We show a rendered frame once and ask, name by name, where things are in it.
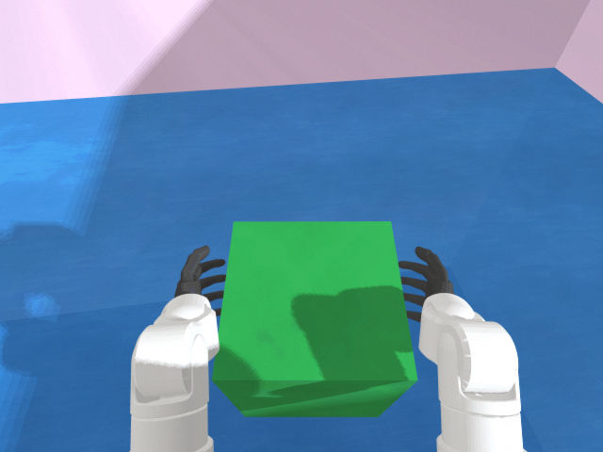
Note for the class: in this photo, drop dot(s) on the left robot hand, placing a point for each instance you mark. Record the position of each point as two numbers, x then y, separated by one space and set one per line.
192 271

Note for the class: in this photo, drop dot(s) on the carton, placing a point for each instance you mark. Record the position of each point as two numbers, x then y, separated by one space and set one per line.
313 320

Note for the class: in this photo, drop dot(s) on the right robot forearm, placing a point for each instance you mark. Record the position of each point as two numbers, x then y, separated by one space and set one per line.
478 382

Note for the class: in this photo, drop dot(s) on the left robot forearm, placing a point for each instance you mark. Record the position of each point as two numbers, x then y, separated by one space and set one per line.
169 378

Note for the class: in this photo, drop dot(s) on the right robot hand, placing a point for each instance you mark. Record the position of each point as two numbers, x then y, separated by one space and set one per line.
436 275

